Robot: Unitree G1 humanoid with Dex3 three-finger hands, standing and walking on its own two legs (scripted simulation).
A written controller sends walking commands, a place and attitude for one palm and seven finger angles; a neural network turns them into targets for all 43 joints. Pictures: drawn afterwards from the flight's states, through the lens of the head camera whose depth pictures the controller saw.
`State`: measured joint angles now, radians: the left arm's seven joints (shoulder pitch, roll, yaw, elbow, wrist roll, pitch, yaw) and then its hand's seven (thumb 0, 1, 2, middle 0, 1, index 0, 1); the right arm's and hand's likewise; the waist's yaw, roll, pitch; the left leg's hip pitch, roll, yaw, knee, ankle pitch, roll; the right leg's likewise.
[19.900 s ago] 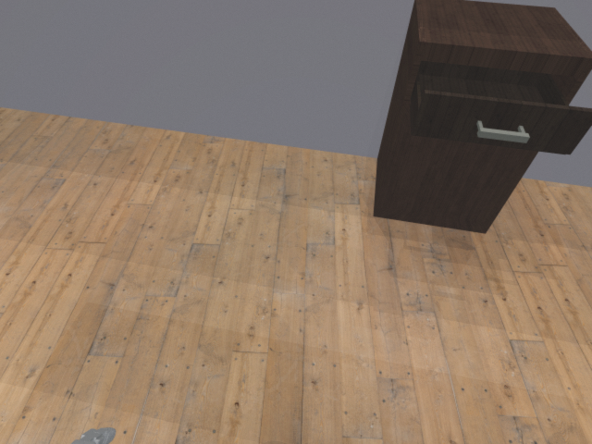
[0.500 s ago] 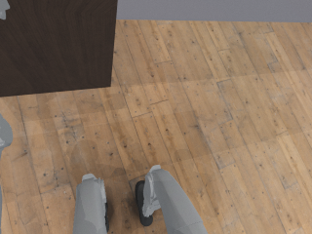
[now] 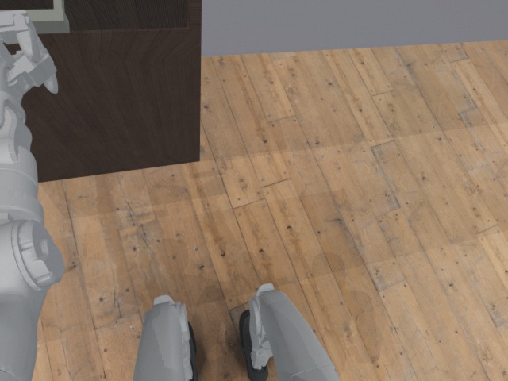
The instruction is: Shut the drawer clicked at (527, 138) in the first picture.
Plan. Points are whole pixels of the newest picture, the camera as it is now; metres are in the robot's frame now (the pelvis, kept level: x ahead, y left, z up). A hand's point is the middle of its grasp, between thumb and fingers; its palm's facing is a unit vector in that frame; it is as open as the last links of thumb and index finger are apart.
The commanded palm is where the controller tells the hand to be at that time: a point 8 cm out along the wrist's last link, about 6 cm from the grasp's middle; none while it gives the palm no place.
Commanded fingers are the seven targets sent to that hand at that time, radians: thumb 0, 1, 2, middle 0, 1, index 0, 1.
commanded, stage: draw the hand back to the body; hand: left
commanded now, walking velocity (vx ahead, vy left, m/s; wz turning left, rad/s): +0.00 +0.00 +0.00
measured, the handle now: (11, 9) +0.64 +0.27 +0.04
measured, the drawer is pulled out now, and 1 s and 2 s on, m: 0.00 0.00 0.00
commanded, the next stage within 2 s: step back with the hand held close in 1.48 s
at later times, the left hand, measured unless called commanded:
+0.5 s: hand out of the picture +0.44 +0.24 +0.13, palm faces +0.15 -0.99 -0.04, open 3.3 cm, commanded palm +0.40 +0.28 +0.14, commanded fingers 0.00 0.90 0.90 -1.40 -1.60 -1.40 -1.60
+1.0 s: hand out of the picture +0.30 +0.25 +0.24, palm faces +0.36 -0.88 -0.30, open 3.3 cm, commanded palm +0.24 +0.28 +0.26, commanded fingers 0.00 0.90 0.90 -1.40 -1.60 -1.40 -1.60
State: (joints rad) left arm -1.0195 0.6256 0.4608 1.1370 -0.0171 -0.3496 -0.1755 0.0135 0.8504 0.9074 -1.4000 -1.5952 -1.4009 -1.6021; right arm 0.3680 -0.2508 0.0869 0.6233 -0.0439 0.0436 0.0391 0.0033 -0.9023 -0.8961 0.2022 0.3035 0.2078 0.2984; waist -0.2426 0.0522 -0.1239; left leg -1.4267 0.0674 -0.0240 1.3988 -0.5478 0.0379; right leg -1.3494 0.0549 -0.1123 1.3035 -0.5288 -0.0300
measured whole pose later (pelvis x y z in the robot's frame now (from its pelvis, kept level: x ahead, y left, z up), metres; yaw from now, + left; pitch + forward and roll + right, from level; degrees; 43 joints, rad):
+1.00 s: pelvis +0.06 +0.00 +0.14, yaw +5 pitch +0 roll +0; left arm 0.19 0.31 0.16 -0.05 -0.07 -0.03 0.10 0.02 0.90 0.90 -1.40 -1.59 -1.40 -1.60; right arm 0.17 -0.23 0.07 0.55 0.04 0.03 -0.07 0.01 -0.90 -0.90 0.20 0.30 0.21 0.30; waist 0.03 0.06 -0.03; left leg -0.23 -0.01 0.03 0.53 -0.30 0.03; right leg -0.18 0.01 -0.05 0.50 -0.31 -0.02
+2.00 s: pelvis +0.02 +0.00 +0.15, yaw +5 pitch +1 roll -1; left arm 0.64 0.39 0.35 -0.51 -0.06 -0.19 0.12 0.02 0.89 0.90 -1.40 -1.59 -1.41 -1.60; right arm 0.18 -0.24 -0.03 0.57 0.01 0.02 -0.08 0.01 -0.90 -0.90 0.20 0.30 0.20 0.30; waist -0.01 0.05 0.03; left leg -0.27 -0.02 0.03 0.45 -0.20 0.04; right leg -0.23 0.00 -0.04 0.43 -0.21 -0.01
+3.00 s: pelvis -0.12 -0.02 +0.14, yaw +3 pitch +4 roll -3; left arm 0.67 0.51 0.43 -0.68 -0.08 -0.29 0.08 0.02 0.89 0.90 -1.41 -1.59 -1.41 -1.60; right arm 0.09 -0.19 0.01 0.57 0.01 -0.04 -0.03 0.01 -0.90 -0.90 0.20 0.30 0.21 0.30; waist -0.02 0.03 0.06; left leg -0.55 0.05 0.00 0.50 -0.06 0.02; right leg -0.14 0.10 -0.01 0.45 -0.37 -0.04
